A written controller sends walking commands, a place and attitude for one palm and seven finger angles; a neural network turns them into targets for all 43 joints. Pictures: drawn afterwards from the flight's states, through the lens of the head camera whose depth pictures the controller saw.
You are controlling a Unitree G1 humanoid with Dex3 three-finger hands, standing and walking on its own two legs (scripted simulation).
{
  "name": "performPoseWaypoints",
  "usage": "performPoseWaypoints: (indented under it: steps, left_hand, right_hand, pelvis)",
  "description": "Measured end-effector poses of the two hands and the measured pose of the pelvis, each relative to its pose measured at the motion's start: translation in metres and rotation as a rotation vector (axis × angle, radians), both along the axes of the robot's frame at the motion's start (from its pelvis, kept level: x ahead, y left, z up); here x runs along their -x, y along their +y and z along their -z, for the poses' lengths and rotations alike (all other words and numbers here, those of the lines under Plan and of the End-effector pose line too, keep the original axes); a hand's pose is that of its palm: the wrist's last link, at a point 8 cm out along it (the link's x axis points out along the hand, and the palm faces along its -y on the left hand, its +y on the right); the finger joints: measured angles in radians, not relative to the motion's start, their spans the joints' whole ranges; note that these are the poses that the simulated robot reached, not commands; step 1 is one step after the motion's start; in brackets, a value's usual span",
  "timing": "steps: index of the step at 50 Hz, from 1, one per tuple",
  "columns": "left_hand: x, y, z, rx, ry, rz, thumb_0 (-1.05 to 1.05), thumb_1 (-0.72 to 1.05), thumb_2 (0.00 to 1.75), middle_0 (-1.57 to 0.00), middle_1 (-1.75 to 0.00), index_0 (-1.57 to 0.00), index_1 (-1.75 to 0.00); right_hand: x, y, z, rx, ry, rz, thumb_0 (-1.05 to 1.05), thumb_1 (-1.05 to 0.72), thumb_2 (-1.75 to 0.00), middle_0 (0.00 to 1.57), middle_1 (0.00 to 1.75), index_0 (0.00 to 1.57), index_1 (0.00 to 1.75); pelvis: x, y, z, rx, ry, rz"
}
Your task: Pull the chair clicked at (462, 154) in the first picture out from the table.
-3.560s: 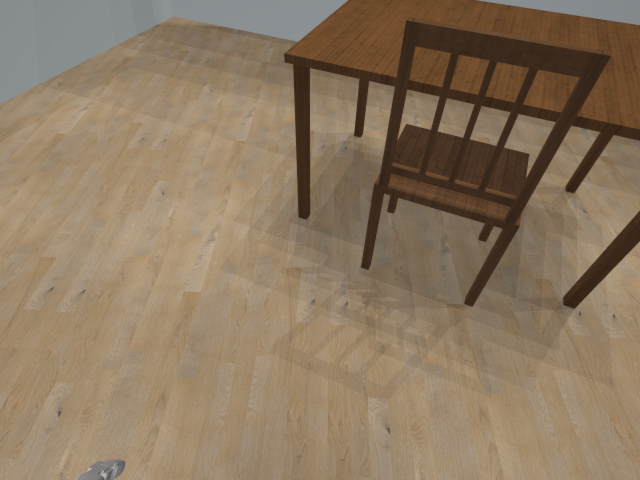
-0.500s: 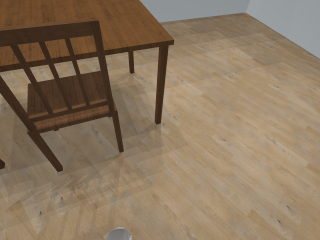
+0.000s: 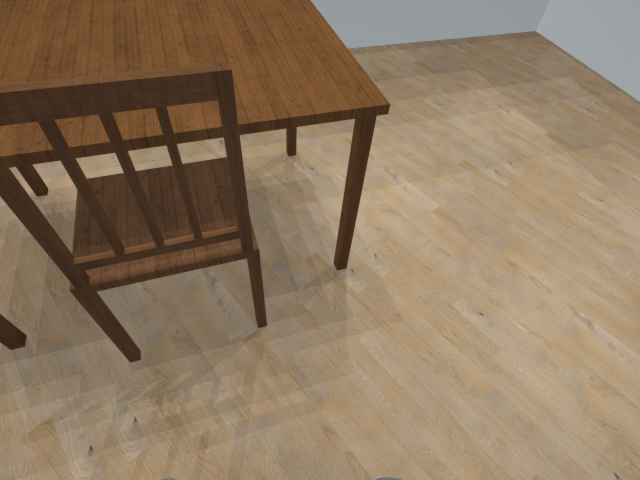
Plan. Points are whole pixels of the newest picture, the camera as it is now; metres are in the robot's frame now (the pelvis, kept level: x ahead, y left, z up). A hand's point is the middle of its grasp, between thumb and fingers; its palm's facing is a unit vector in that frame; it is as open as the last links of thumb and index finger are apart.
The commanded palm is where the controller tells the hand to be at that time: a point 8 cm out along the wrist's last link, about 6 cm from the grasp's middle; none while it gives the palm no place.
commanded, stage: turn to face it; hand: left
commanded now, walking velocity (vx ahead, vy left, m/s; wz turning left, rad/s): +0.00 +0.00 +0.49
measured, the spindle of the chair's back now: (137, 188) +0.63 +0.37 -0.08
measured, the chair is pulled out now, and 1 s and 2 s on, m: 0.00 0.00 0.00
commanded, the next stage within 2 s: take the last steps up to it in 0.36 s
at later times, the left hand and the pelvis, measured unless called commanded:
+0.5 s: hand out of the picture -0.04 +0.17 -0.18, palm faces +0.32 -0.92 -0.25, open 7.4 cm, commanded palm none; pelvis -0.01 -0.03 -0.01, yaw +15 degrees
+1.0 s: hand out of the picture +0.01 +0.15 -0.18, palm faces +0.35 -0.92 -0.20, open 7.4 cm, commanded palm none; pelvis +0.06 -0.03 -0.01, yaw +18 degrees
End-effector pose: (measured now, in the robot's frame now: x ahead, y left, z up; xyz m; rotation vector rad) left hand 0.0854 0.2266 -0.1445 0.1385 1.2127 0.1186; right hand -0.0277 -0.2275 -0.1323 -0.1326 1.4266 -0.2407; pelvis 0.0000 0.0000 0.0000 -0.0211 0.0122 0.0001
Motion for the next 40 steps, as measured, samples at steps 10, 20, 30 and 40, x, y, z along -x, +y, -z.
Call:
performPoseWaypoints:
  steps: [10,20,30,40]
  left_hand:
    - [-0.009,-0.023,-0.022,-0.090,-0.134,-0.087,0.00,0.90,0.90,-0.20,-0.30,-0.20,-0.30]
    - [0.079,-0.021,-0.019,-0.093,-0.024,-0.246,0.00,0.90,0.90,-0.20,-0.30,-0.20,-0.30]
    - [0.191,-0.001,0.015,-0.029,0.195,-0.386,0.00,0.90,0.90,-0.20,-0.30,-0.20,-0.30]
    - [0.184,-0.011,-0.001,0.011,0.202,-0.390,0.00,0.91,0.90,-0.19,-0.30,-0.19,-0.30]
  right_hand:
    - [-0.049,-0.047,0.028,-0.048,-0.026,-0.095,0.01,-0.91,-0.90,0.21,0.30,0.20,0.30]
    - [-0.150,-0.053,0.004,-0.012,-0.193,-0.308,0.01,-0.91,-0.90,0.20,0.30,0.19,0.30]
    - [-0.194,0.006,-0.014,0.012,-0.330,-0.490,0.00,-0.91,-0.90,0.20,0.30,0.19,0.30]
    - [-0.140,0.010,-0.004,-0.027,-0.179,-0.416,0.00,-0.93,-0.90,0.21,0.30,0.20,0.30]
  pelvis:
    - [-0.007,-0.038,0.009,-0.030,-0.023,-0.130]
    - [0.000,-0.043,0.002,-0.050,-0.032,-0.228]
    - [0.012,-0.016,0.013,-0.022,-0.043,-0.279]
    - [-0.009,-0.007,-0.002,-0.032,-0.034,-0.306]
